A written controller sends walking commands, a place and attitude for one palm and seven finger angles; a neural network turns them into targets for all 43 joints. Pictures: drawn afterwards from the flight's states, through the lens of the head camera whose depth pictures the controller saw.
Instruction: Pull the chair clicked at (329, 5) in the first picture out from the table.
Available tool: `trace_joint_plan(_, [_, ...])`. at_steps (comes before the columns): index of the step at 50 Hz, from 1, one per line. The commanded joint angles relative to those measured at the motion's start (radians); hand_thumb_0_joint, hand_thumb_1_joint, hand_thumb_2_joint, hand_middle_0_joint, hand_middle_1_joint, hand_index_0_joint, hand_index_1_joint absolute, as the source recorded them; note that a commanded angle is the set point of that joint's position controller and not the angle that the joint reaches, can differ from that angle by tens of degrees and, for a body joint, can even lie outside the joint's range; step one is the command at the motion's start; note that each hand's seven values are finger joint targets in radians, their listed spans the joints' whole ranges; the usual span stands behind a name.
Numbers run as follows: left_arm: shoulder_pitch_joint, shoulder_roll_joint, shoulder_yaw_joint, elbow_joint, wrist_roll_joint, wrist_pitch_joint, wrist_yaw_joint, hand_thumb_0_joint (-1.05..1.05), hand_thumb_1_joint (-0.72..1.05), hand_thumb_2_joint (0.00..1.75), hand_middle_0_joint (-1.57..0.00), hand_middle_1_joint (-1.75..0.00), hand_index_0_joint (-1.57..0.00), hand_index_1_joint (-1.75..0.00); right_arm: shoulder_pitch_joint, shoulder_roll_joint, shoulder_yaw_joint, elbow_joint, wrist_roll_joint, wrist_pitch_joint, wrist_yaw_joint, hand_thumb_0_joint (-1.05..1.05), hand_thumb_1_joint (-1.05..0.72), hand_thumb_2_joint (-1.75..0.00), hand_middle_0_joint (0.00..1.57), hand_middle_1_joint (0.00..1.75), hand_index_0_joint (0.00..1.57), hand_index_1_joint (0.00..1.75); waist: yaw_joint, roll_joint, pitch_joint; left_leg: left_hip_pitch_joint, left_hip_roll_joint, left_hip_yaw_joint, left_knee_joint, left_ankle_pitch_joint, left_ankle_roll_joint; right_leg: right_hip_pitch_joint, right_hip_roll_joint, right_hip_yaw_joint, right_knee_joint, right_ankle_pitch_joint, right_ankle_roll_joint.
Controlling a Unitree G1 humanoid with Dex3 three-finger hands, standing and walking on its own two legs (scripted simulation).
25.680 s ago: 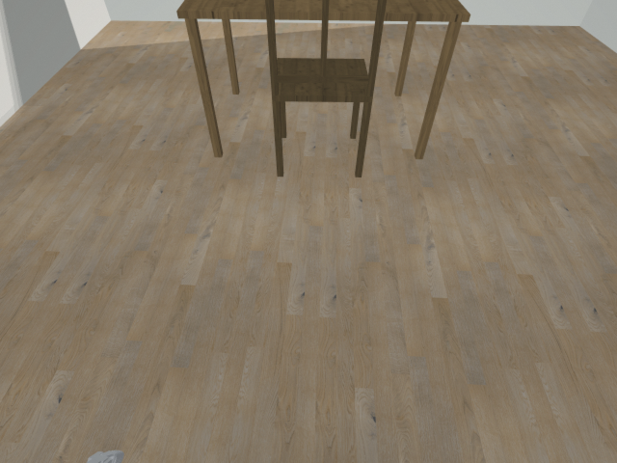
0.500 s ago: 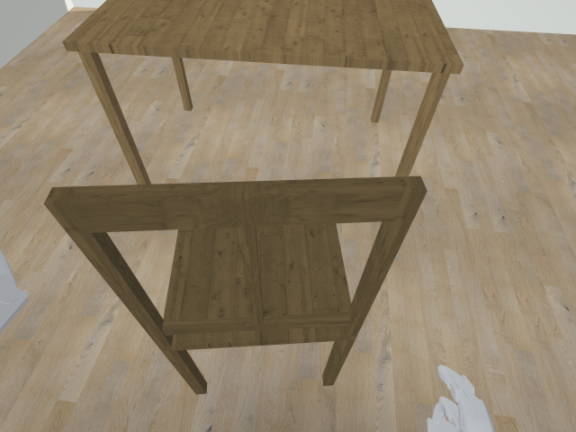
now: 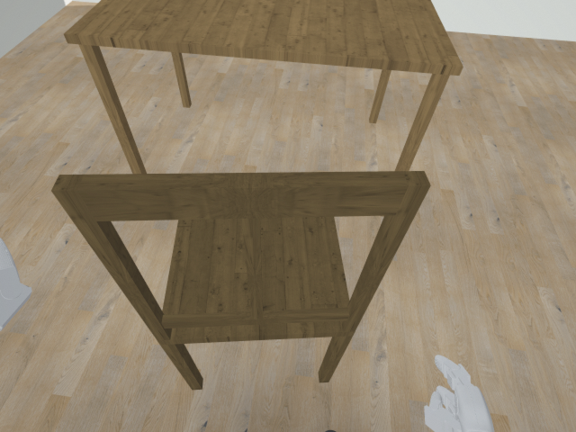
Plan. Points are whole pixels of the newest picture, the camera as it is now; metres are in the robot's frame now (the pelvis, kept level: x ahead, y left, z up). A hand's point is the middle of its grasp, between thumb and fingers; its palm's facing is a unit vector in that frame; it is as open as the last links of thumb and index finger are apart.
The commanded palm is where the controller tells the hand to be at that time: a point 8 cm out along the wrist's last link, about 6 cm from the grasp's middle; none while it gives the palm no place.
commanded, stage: step back with the hand held close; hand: left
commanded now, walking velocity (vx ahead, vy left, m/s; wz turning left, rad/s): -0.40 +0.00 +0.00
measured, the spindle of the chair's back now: (254, 274) +0.37 +0.08 -0.05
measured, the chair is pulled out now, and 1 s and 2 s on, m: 0.61 0.61 0.61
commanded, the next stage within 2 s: stop stepping back and stand still in 0.70 s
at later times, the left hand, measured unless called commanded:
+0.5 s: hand out of the picture +0.15 +0.26 +0.18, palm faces +0.44 -0.73 -0.52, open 7.5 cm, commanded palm +0.08 +0.30 +0.19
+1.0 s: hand out of the picture +0.04 +0.21 +0.17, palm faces +0.38 -0.76 -0.52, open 7.4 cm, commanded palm -0.01 +0.24 +0.19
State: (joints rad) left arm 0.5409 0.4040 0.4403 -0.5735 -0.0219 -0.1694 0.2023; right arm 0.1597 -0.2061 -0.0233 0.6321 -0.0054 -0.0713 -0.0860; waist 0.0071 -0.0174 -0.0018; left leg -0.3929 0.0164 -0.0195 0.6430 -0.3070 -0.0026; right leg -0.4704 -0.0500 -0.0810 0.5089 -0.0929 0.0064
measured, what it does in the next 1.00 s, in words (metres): walks backwards: right foot, then left foot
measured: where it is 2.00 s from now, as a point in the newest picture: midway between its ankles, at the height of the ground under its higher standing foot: outside the picture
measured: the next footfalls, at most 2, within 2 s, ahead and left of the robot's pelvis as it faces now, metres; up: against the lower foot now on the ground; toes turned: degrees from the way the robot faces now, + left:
right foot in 0.70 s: -0.10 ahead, -0.16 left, +0.00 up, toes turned +0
left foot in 1.00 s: -0.15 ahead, +0.06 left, +0.00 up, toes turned +1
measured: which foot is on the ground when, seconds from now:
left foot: down 0.00-0.78, up 0.80-0.98, down 1.00-1.00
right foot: down 0.00-0.46, up 0.48-0.68, down 0.70-1.00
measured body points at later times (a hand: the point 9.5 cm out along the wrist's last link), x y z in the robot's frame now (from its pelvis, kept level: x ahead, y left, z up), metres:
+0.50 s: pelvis -0.05 -0.01 +0.00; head -0.02 +0.01 +0.45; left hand +0.12 +0.30 +0.21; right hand +0.13 -0.25 -0.08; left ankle -0.03 +0.11 -0.73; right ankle +0.04 -0.13 -0.72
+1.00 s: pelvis -0.15 -0.06 +0.01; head -0.15 -0.05 +0.46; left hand +0.02 +0.24 +0.20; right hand -0.01 -0.32 -0.07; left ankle -0.19 +0.06 -0.73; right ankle -0.14 -0.16 -0.73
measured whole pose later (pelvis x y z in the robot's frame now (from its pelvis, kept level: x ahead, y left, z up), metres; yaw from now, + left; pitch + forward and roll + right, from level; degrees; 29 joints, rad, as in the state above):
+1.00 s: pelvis -0.15 -0.06 +0.01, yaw +0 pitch +3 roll -1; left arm 0.65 0.44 0.43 -0.51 -0.05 -0.17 0.17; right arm 0.24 -0.25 -0.03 0.63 0.01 -0.09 -0.09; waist -0.04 0.01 -0.05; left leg -0.24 0.02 0.01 0.51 -0.32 0.01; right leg -0.32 0.00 -0.06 0.50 -0.23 -0.02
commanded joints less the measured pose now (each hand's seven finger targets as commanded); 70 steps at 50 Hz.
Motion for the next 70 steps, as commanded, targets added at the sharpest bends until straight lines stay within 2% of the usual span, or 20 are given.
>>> trace_joint_plan(1, [0.004, 0.210, 0.173, -0.183, 0.025, -0.068, 0.024, 0.00, 0.90, 0.90, -0.20, -0.30, -0.20, -0.30, -0.084, -0.151, -0.049, -0.167, 0.010, -0.047, -0.019, 0.00, -0.90, -0.90, 0.20, 0.30, 0.20, 0.30, -0.009, 0.209, -0.100, -0.324, 0.166, -0.141, -0.352, -0.260, 0.086, 0.398, 0.003, 0.077, 0.060, -0.187, 0.019])
trace_joint_plan(4, [0.000, 0.180, 0.150, -0.210, 0.019, -0.074, 0.006, 0.00, 0.90, 0.90, -0.20, -0.30, -0.20, -0.30, -0.064, -0.129, -0.052, -0.186, 0.016, -0.079, -0.018, 0.00, -0.90, -0.90, 0.20, 0.30, 0.20, 0.30, 0.004, 0.185, -0.122, -0.338, 0.193, -0.155, -0.274, 0.014, 0.084, 0.448, 0.023, 0.067, 0.208, 0.107, 0.014])
trace_joint_plan(11, [-0.018, 0.191, 0.150, -0.265, -0.009, -0.108, -0.017, 0.00, 0.90, 0.90, -0.20, -0.30, -0.20, -0.30, -0.047, -0.128, -0.050, -0.126, -0.005, -0.119, -0.004, 0.00, -0.90, -0.90, 0.20, 0.30, 0.20, 0.30, 0.000, 0.200, -0.192, -0.110, 0.184, -0.104, -0.136, 0.316, 0.062, 0.324, -0.013, 0.107, 0.175, 0.104, -0.014])
trace_joint_plan(14, [-0.018, 0.202, 0.153, -0.252, -0.017, -0.107, -0.019, 0.00, 0.90, 0.90, -0.20, -0.30, -0.20, -0.30, -0.037, -0.111, -0.056, -0.135, 0.001, -0.107, 0.000, 0.00, -0.90, -0.90, 0.20, 0.30, 0.20, 0.30, -0.008, -0.008, -0.213, -0.080, 0.039, -0.027, 0.040, 0.044, 0.006, 0.243, -0.127, 0.267, -0.021, 0.224, -0.071])
trace_joint_plan(17, [0.019, 0.236, 0.181, -0.175, -0.021, -0.080, 0.000, 0.00, 0.90, 0.90, -0.20, -0.30, -0.20, -0.30, -0.047, -0.083, -0.060, -0.112, -0.003, -0.062, 0.005, 0.00, -0.90, -0.90, 0.20, 0.30, 0.20, 0.30, -0.004, -0.188, -0.216, 0.011, -0.043, -0.013, 0.325, -0.188, -0.026, 0.122, -0.319, 0.401, -0.257, -0.003, -0.179])
trace_joint_plan(21, [0.065, 0.231, 0.200, -0.140, -0.008, -0.077, 0.002, 0.00, 0.90, 0.90, -0.20, -0.30, -0.20, -0.30, -0.088, -0.096, -0.029, -0.120, 0.000, -0.032, -0.008, 0.00, -0.90, -0.90, 0.20, 0.30, 0.20, 0.30, -0.020, -0.082, -0.136, 0.071, 0.017, -0.013, -0.198, -0.019, 0.005, 0.137, -0.140, 0.181, -0.093, 0.018, -0.063])
trace_joint_plan(23, [0.062, 0.205, 0.175, -0.198, 0.003, -0.101, -0.004, 0.00, 0.90, 0.90, -0.20, -0.30, -0.20, -0.30, -0.090, -0.132, -0.048, -0.142, 0.001, -0.046, -0.009, 0.00, -0.90, -0.90, 0.20, 0.30, 0.20, 0.30, -0.009, 0.221, -0.127, -0.063, 0.273, -0.218, -0.329, 0.181, 0.104, 0.206, 0.025, 0.065, 0.189, -0.126, 0.019])
trace_joint_plan(25, [0.037, 0.189, 0.163, -0.222, -0.015, -0.099, -0.014, 0.00, 0.90, 0.90, -0.20, -0.30, -0.20, -0.30, -0.071, -0.127, -0.055, -0.155, -0.004, -0.085, -0.006, 0.00, -0.90, -0.90, 0.20, 0.30, 0.20, 0.30, -0.022, 0.295, -0.130, -0.202, 0.332, -0.236, -0.369, 0.136, 0.147, 0.228, 0.054, 0.099, 0.442, -0.349, 0.011])
trace_joint_plan(27, [-0.005, 0.154, 0.104, -0.261, -0.031, -0.100, -0.017, 0.00, 0.90, 0.90, -0.20, -0.30, -0.20, -0.30, -0.045, -0.112, -0.054, -0.121, -0.013, -0.113, 0.001, 0.00, -0.90, -0.90, 0.20, 0.30, 0.20, 0.30, -0.012, 0.224, -0.114, 0.028, 0.313, -0.202, -0.242, 0.576, 0.147, 0.086, 0.029, 0.124, 0.376, -0.367, 0.002])
trace_joint_plan(30, [-0.028, 0.162, 0.083, -0.269, -0.023, -0.108, -0.024, 0.00, 0.90, 0.90, -0.20, -0.30, -0.20, -0.30, -0.031, -0.130, -0.051, -0.087, -0.013, -0.142, 0.018, 0.00, -0.90, -0.90, 0.20, 0.30, 0.20, 0.30, -0.001, 0.246, -0.163, 0.265, 0.294, -0.167, -0.184, 0.786, 0.122, 0.069, 0.024, 0.090, 0.162, -0.292, -0.003])
trace_joint_plan(36, [-0.004, 0.219, 0.148, -0.191, -0.033, -0.120, -0.053, 0.00, 0.90, 0.90, -0.20, -0.30, -0.20, -0.30, -0.077, -0.141, -0.036, -0.088, -0.014, -0.138, 0.023, 0.00, -0.90, -0.90, 0.20, 0.30, 0.20, 0.30, 0.018, 0.261, -0.161, 0.128, 0.237, -0.136, -0.186, 0.464, 0.080, 0.270, 0.040, 0.044, -0.073, -0.109, -0.003])
trace_joint_plan(38, [0.030, 0.207, 0.137, -0.197, -0.038, -0.115, -0.069, 0.00, 0.90, 0.90, -0.20, -0.30, -0.20, -0.30, -0.072, -0.142, -0.049, -0.127, 0.004, -0.115, 0.034, 0.00, -0.90, -0.90, 0.20, 0.30, 0.20, 0.30, 0.018, 0.092, -0.226, 0.135, 0.150, -0.032, -0.063, 0.371, 0.021, 0.292, 0.005, 0.072, -0.105, 0.133, -0.016])
trace_joint_plan(40, [0.087, 0.250, 0.165, -0.171, -0.050, -0.113, -0.070, 0.00, 0.90, 0.90, -0.20, -0.30, -0.20, -0.30, -0.066, -0.115, -0.061, -0.154, 0.030, -0.090, 0.029, 0.00, -0.90, -0.90, 0.20, 0.30, 0.20, 0.30, 0.002, -0.196, -0.211, 0.073, -0.039, 0.067, 0.213, -0.060, -0.036, 0.144, -0.245, 0.325, -0.245, 0.182, -0.117])
trace_joint_plan(41, [0.141, 0.250, 0.185, -0.129, -0.056, -0.087, -0.058, 0.00, 0.90, 0.90, -0.20, -0.30, -0.20, -0.30, -0.063, -0.107, -0.066, -0.149, 0.032, -0.067, 0.029, 0.00, -0.90, -0.90, 0.20, 0.30, 0.20, 0.30, 0.013, -0.185, -0.202, 0.041, -0.053, -0.001, 0.376, -0.147, -0.033, 0.093, -0.304, 0.387, -0.272, 0.086, -0.173])
trace_joint_plan(46, [0.066, 0.213, 0.146, -0.076, -0.027, -0.044, -0.006, 0.00, 0.90, 0.90, -0.20, -0.30, -0.20, -0.30, -0.064, -0.094, -0.009, -0.156, 0.024, -0.045, -0.008, 0.00, -0.90, -0.90, 0.20, 0.30, 0.20, 0.30, -0.041, -0.130, -0.126, 0.092, 0.001, 0.019, -0.064, -0.078, 0.001, 0.209, -0.194, 0.222, -0.174, -0.006, -0.086])
trace_joint_plan(48, [0.035, 0.203, 0.120, -0.103, -0.020, -0.061, -0.002, 0.00, 0.90, 0.90, -0.20, -0.30, -0.20, -0.30, -0.039, -0.116, -0.023, -0.149, 0.017, -0.076, -0.014, 0.00, -0.90, -0.90, 0.20, 0.30, 0.20, 0.30, -0.026, -0.047, -0.096, 0.148, 0.027, 0.016, -0.301, 0.016, 0.027, 0.282, -0.128, 0.196, -0.128, -0.054, -0.047])
trace_joint_plan(51, [0.082, 0.184, 0.083, -0.119, -0.023, -0.065, -0.018, 0.00, 0.90, 0.90, -0.20, -0.30, -0.20, -0.30, -0.028, -0.151, -0.053, -0.162, 0.043, -0.103, 0.002, 0.00, -0.90, -0.90, 0.20, 0.30, 0.20, 0.30, -0.002, 0.031, -0.109, 0.210, 0.119, -0.038, -0.282, 0.190, 0.045, 0.322, -0.058, 0.165, -0.113, -0.042, -0.008])
trace_joint_plan(53, [0.006, 0.200, 0.089, -0.189, -0.007, -0.075, -0.010, 0.00, 0.90, 0.90, -0.20, -0.30, -0.20, -0.30, -0.045, -0.130, -0.022, -0.159, 0.026, -0.103, 0.002, 0.00, -0.90, -0.90, 0.20, 0.30, 0.20, 0.30, -0.016, 0.255, -0.043, 0.069, 0.134, -0.099, -0.363, 0.052, 0.058, 0.333, -0.032, 0.101, -0.076, -0.132, 0.000])
trace_joint_plan(59, [-0.081, 0.162, 0.068, -0.077, 0.012, -0.080, -0.004, 0.00, 0.90, 0.90, -0.20, -0.30, -0.20, -0.30, -0.004, -0.135, -0.032, -0.145, 0.025, -0.118, 0.005, 0.00, -0.90, -0.90, 0.20, 0.30, 0.20, 0.30, -0.020, 0.112, 0.042, -0.076, 0.081, -0.078, -0.364, -0.340, 0.062, 0.316, -0.002, 0.133, -0.138, -0.363, -0.006])
trace_joint_plan(70, [-0.089, 0.164, 0.073, -0.055, 0.004, -0.065, -0.014, 0.00, 0.90, 0.90, -0.20, -0.30, -0.20, -0.30, -0.009, -0.121, -0.021, -0.131, 0.008, -0.098, 0.013, 0.00, -0.90, -0.90, 0.20, 0.30, 0.20, 0.30, -0.026, -0.013, 0.015, 0.038, 0.026, -0.043, -0.222, -0.222, 0.063, 0.230, -0.050, 0.253, -0.240, -0.453, -0.050])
